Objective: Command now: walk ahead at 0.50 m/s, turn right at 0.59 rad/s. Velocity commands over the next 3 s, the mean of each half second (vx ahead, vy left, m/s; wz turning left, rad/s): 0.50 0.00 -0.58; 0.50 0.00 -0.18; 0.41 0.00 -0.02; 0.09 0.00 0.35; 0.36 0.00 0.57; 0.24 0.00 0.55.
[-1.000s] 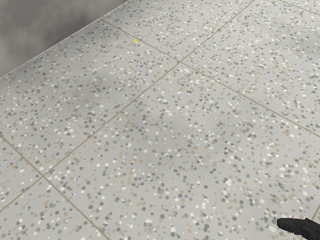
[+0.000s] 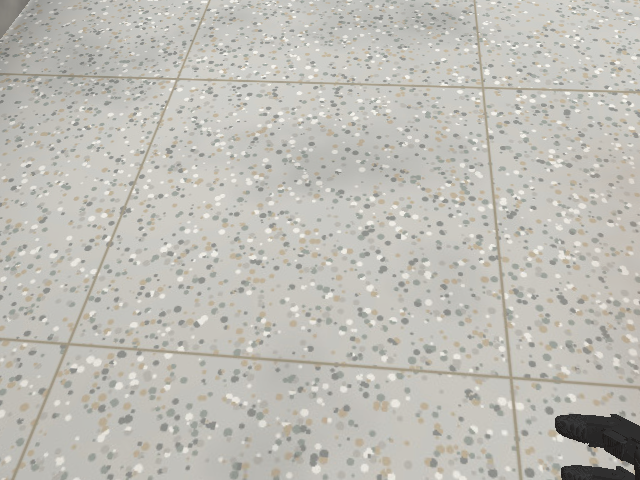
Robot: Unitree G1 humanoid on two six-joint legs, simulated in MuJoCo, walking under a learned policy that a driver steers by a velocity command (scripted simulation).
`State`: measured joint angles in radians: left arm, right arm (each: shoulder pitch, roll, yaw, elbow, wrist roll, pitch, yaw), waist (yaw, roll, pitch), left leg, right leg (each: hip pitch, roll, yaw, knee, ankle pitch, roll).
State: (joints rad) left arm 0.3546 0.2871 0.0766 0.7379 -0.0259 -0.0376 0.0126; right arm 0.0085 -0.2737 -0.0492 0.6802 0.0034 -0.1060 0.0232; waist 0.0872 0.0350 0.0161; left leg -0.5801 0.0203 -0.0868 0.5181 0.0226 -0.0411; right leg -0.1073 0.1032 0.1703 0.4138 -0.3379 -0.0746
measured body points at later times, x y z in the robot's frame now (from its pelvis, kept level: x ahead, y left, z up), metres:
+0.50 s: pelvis +0.26 -0.01 +0.00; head +0.30 -0.03 +0.44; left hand +0.55 +0.15 -0.08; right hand +0.19 -0.29 -0.13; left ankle +0.18 +0.14 -0.74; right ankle +0.38 -0.19 -0.70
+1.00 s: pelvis +0.52 -0.13 +0.00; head +0.55 -0.14 +0.45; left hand +0.66 +0.13 -0.11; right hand +0.62 -0.42 -0.10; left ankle +0.76 -0.05 -0.70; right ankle +0.39 -0.18 -0.74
